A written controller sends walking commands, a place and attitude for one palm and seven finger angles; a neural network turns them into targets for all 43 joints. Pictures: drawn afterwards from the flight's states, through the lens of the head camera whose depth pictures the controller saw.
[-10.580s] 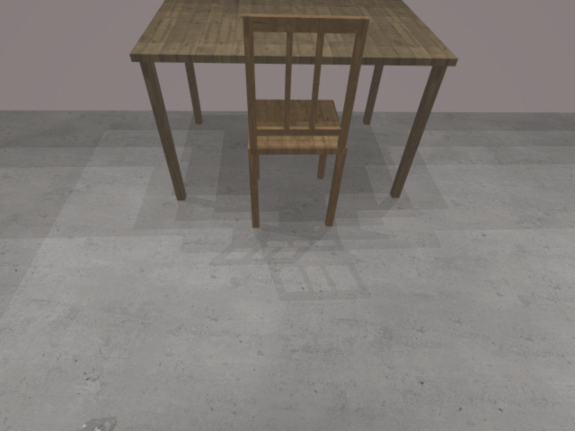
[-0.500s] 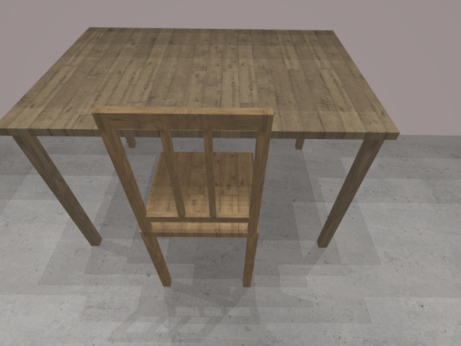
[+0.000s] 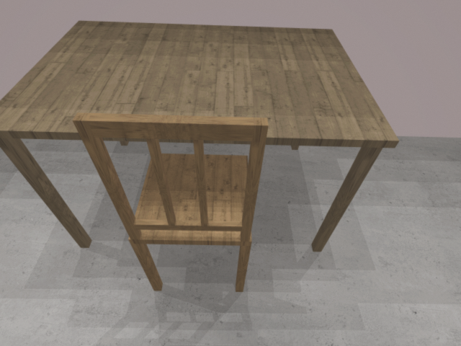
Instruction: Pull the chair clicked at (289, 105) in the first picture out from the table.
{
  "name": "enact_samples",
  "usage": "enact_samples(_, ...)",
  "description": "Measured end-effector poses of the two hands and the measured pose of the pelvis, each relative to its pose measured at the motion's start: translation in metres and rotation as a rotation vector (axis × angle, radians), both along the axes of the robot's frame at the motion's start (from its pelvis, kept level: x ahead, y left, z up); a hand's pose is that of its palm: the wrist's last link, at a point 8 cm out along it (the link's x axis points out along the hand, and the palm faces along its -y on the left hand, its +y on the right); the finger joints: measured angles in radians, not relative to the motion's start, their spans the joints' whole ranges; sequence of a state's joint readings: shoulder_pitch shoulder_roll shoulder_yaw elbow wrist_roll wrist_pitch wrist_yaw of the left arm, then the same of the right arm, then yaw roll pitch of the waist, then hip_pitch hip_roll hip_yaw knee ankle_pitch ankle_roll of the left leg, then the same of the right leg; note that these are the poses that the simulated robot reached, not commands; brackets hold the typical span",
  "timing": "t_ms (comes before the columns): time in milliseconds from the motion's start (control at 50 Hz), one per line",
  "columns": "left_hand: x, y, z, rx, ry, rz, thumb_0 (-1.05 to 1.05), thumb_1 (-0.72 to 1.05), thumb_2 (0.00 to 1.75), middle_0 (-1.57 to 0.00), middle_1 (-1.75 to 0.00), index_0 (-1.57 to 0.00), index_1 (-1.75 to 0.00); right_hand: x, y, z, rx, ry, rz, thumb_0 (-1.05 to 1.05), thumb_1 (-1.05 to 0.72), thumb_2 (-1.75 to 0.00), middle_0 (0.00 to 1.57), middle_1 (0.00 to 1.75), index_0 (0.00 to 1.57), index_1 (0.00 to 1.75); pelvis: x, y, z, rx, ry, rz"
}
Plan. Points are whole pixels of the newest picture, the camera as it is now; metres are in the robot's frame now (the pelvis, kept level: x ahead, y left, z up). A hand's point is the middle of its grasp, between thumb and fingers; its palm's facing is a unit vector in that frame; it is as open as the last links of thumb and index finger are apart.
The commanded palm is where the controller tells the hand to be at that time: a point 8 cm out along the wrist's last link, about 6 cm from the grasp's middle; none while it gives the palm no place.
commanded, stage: come to a stop and stand still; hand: left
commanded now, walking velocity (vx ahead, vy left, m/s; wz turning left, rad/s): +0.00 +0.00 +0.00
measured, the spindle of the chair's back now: (163, 186) +0.48 +0.19 -0.07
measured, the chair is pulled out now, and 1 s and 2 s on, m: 0.00 0.00 0.00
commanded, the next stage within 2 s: look again from close up in 0.30 s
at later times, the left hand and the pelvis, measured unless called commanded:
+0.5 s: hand out of the picture +0.00 +0.14 -0.18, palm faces +0.01 -0.99 -0.16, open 7.3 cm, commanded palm none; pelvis +0.02 -0.01 +0.00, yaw +0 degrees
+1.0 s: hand out of the picture +0.00 +0.13 -0.18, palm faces +0.02 -0.99 -0.14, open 7.4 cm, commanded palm none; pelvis +0.02 -0.02 +0.00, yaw +0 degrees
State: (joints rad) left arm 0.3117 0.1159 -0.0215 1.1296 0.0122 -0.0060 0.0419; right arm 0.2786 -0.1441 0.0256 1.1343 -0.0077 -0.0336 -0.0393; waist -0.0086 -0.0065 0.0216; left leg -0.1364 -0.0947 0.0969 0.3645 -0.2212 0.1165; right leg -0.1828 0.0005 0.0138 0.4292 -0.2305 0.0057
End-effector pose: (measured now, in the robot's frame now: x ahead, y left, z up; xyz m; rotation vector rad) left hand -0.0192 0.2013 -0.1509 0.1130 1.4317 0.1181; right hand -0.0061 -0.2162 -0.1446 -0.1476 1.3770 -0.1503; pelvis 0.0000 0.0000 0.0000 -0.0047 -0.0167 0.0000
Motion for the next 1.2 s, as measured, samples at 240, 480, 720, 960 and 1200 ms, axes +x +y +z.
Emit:
enact_samples(240,0.017,-0.001,0.002,0.020,-0.015,-0.006,0.02,0.93,0.90,-0.20,-0.30,-0.19,-0.30,-0.002,-0.002,-0.001,0.016,0.039,-0.003,0.00,-0.90,-0.90,0.20,0.30,0.20,0.30,0.010,-0.009,0.001,0.000,0.003,0.002)
enact_samples(480,0.017,-0.008,0.002,0.011,-0.006,-0.001,0.02,0.93,0.90,-0.20,-0.30,-0.19,-0.30,0.003,-0.006,-0.001,0.015,0.041,-0.004,0.00,-0.90,-0.90,0.20,0.30,0.20,0.30,0.015,-0.013,0.001,0.001,0.002,0.000)
enact_samples(720,0.013,-0.016,0.001,-0.006,0.008,0.009,0.01,0.92,0.90,-0.20,-0.30,-0.19,-0.30,0.007,-0.007,0.000,0.012,0.037,-0.002,0.00,-0.90,-0.90,0.20,0.30,0.20,0.30,0.019,-0.014,0.001,0.002,0.003,0.001)
enact_samples(960,0.013,-0.018,0.001,-0.007,0.011,0.010,0.01,0.92,0.90,-0.20,-0.30,-0.19,-0.30,0.006,-0.005,0.000,0.019,0.044,-0.008,0.00,-0.90,-0.90,0.20,0.30,0.20,0.30,0.021,-0.015,0.001,0.003,0.004,0.000)
enact_samples(1200,0.015,-0.020,0.001,-0.006,0.012,0.014,0.01,0.92,0.90,-0.20,-0.30,-0.19,-0.30,0.002,-0.005,0.000,0.019,0.061,-0.014,0.00,-0.90,-0.90,0.20,0.30,0.20,0.30,0.024,-0.016,0.001,0.004,0.004,0.001)
